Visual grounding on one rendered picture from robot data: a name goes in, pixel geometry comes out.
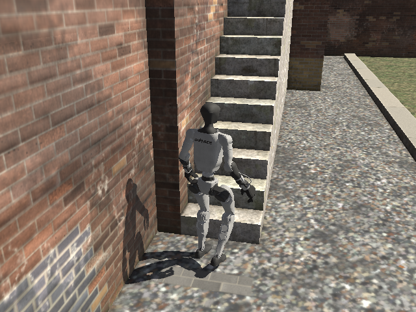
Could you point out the robot left shin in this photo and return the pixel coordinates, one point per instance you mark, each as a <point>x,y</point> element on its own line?
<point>202,229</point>

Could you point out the robot head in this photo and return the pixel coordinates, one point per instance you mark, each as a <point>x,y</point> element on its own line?
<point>210,113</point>

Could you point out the right robot hand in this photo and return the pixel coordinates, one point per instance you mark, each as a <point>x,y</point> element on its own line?
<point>250,193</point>

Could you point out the right robot upper arm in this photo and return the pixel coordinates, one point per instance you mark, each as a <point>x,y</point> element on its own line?
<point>226,141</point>

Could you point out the left robot forearm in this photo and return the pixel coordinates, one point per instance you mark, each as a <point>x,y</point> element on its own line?
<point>186,165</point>

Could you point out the left robot hand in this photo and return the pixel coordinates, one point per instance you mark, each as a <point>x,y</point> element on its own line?
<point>192,173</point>

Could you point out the left robot upper arm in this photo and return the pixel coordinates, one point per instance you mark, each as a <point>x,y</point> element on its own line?
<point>187,144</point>

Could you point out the right robot forearm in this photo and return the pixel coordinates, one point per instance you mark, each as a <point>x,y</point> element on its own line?
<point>240,180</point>

